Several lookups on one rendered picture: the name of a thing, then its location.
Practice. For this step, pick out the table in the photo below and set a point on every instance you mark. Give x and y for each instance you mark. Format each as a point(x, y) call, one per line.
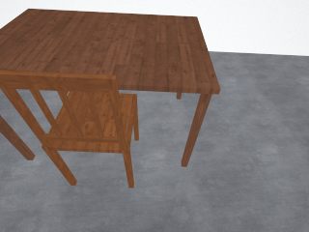
point(147, 52)

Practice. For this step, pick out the chair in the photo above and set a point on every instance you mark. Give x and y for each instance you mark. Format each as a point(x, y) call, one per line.
point(94, 117)

